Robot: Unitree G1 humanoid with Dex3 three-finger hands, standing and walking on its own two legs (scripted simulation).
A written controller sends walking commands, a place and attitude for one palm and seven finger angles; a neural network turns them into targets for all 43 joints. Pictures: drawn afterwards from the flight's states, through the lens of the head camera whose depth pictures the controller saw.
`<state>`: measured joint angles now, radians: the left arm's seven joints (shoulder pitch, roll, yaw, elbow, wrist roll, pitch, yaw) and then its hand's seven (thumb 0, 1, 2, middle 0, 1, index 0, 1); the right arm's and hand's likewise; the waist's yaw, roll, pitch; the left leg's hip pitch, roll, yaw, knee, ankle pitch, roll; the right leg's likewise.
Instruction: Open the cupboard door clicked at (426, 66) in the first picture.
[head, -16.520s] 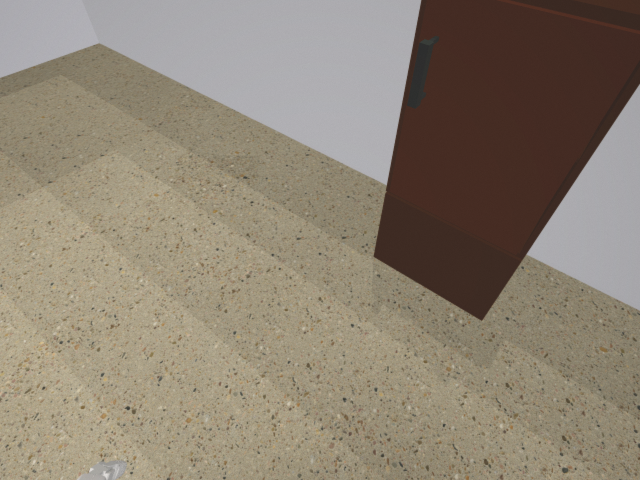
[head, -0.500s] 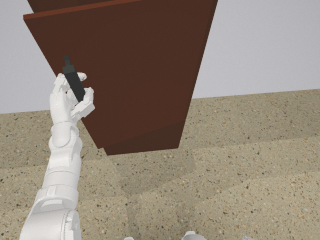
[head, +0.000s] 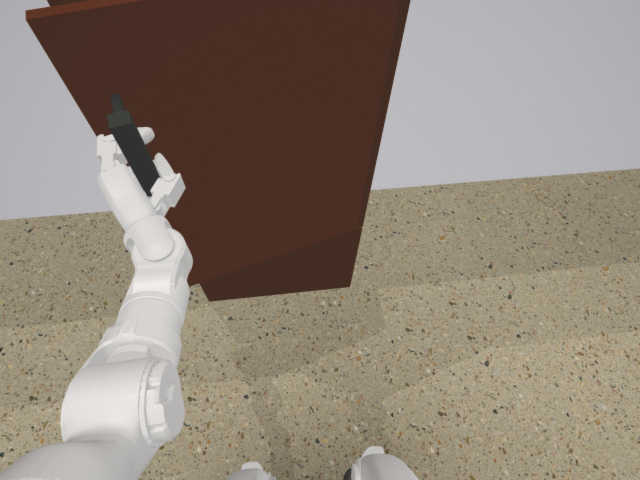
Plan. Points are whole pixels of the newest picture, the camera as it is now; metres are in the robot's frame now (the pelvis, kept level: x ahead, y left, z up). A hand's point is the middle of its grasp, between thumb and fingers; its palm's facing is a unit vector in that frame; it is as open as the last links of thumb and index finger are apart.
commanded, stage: pull the door open along its arc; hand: left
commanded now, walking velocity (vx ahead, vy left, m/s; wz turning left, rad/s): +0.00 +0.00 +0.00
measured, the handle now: (140, 155) +0.52 +0.22 +0.08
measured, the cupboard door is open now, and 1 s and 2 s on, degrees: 16 41 43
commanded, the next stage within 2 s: open thumb and fingers to let go in 0.54 s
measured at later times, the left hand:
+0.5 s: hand (233, 255) +0.36 +0.09 +0.08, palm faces +0.41 -0.91 +0.03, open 6.2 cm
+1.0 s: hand (245, 260) +0.35 +0.07 +0.08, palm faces +0.46 -0.89 -0.04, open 9.3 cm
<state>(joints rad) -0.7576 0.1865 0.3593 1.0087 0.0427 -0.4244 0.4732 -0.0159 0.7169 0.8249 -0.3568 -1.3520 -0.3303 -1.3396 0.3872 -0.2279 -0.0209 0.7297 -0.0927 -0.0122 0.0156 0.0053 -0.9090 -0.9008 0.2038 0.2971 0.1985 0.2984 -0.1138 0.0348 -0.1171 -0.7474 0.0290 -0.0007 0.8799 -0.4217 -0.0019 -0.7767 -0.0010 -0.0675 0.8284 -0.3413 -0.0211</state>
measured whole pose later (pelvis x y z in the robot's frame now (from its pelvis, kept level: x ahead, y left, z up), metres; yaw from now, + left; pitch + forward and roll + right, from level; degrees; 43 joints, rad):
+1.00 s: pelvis +0.01 -0.02 +0.01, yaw +3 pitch +8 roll +0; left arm -0.13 -0.13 -0.12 0.27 0.09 -0.13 0.61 0.01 0.18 0.60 -0.35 -1.28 -0.35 -1.28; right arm 0.19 -0.17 0.00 0.63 -0.08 0.06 -0.02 0.01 -0.91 -0.90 0.20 0.30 0.20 0.30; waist 0.01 0.04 -0.11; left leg -0.53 0.01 -0.03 0.81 -0.42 -0.03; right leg -0.57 -0.02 -0.10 0.82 -0.39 -0.05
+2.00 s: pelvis -0.02 +0.01 +0.01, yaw +0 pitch +6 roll +0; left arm -0.16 0.01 -0.13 0.34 -0.05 -0.27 0.14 -0.01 -0.50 0.30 -0.20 -0.35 -0.17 -0.36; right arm 0.26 -0.21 0.02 0.58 -0.01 -0.07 0.01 0.01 -0.91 -0.90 0.20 0.30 0.20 0.30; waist 0.00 0.03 -0.06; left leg -0.53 -0.01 0.03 0.82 -0.39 0.01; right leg -0.59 -0.04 -0.04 0.82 -0.34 -0.01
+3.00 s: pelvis +0.01 -0.01 +0.00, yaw +2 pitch +7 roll +0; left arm 0.33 0.17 0.04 -0.13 -0.19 -0.25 -0.13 -0.01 -0.50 0.30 -0.15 -0.31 -0.15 -0.30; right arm 0.24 -0.24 0.02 0.53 0.02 -0.17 -0.06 0.01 -0.91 -0.90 0.20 0.30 0.20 0.30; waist 0.02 0.05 -0.07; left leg -0.56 0.01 -0.03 0.90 -0.46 -0.02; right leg -0.59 -0.02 -0.09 0.88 -0.42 -0.04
